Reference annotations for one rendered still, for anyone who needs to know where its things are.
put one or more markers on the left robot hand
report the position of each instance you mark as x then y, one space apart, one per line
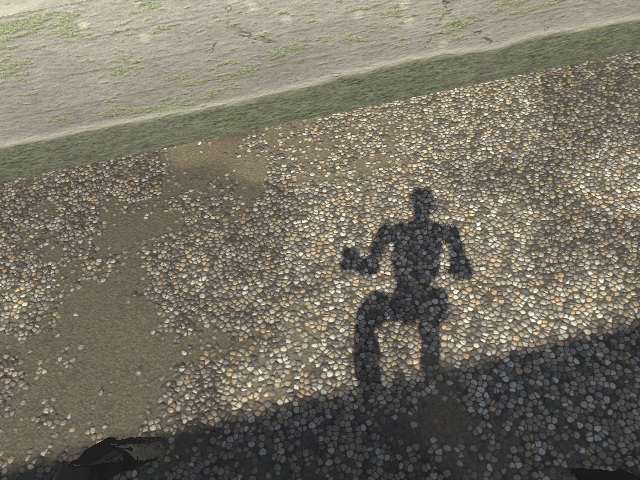
110 457

